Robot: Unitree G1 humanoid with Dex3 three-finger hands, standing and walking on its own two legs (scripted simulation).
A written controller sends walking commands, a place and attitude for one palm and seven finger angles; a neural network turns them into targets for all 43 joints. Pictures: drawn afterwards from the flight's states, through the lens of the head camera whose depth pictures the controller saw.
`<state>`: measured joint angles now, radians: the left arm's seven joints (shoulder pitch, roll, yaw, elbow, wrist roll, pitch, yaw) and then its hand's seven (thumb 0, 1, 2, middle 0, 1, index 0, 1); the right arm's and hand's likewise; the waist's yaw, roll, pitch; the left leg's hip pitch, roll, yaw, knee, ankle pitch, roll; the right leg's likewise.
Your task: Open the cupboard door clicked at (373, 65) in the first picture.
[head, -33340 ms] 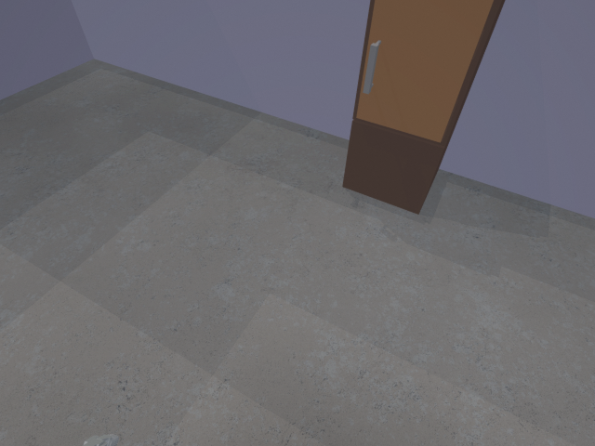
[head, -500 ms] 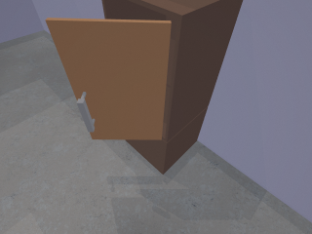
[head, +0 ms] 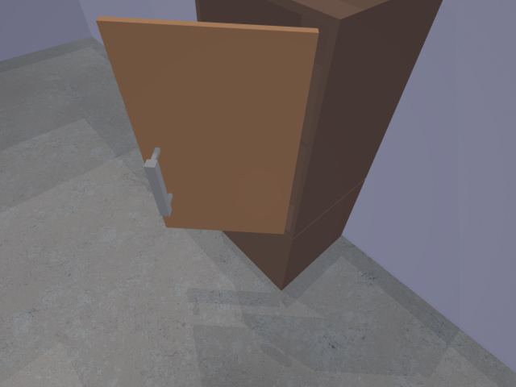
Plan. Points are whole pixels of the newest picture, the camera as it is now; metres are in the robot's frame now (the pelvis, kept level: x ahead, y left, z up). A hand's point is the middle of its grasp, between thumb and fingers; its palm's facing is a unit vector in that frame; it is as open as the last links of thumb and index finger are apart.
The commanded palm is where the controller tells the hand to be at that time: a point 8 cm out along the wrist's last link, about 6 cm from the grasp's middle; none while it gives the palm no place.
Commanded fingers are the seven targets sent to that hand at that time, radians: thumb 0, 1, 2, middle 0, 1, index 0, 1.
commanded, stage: come to a stop and stand still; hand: left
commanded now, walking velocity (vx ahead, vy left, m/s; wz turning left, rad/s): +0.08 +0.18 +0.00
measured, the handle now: (161, 183) +0.55 +0.27 -0.09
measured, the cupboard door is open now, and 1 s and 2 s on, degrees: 45 45 45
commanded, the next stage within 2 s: look again from close up in 0.96 s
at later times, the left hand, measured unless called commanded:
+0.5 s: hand out of the picture +0.07 +0.17 -0.15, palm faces +0.00 -0.97 -0.24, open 7.3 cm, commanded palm none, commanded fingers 0.00 0.90 0.90 -0.20 -0.30 -0.20 -0.30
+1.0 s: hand out of the picture +0.06 +0.17 -0.16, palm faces +0.00 -0.98 -0.20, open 7.4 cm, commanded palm none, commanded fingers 0.00 0.90 0.90 -0.20 -0.30 -0.20 -0.30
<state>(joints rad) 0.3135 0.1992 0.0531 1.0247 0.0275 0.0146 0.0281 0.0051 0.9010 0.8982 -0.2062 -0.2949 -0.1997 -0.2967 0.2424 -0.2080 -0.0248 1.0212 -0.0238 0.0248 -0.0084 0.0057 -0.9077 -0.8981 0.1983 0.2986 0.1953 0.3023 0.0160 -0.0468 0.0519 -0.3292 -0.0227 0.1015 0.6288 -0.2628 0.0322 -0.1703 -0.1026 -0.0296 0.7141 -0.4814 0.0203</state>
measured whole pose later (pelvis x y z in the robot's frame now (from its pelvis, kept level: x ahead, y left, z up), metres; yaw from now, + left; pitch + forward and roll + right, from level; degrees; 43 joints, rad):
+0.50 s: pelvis +0.03 -0.01 +0.01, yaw +0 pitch -1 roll +0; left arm 0.27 0.16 -0.01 1.02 0.01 -0.03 0.04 0.01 0.93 0.90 -0.21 -0.29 -0.20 -0.30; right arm 0.30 -0.18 0.01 1.03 -0.02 0.00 -0.01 0.01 -0.92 -0.90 0.20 0.30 0.19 0.30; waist -0.03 0.04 0.01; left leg -0.25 0.01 0.07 0.55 -0.29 0.02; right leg -0.21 0.01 -0.09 0.55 -0.33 -0.05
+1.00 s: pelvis +0.05 -0.01 +0.02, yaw -1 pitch -1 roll +0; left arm 0.28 0.17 -0.01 1.08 0.01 -0.02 0.03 0.01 0.90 0.90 -0.20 -0.29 -0.20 -0.30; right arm 0.23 -0.17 0.02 1.11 -0.01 -0.01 -0.03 0.00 -0.91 -0.90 0.20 0.30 0.20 0.30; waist 0.00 -0.02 0.02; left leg -0.17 0.01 0.09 0.45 -0.27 0.02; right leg -0.14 0.02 -0.07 0.46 -0.30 -0.05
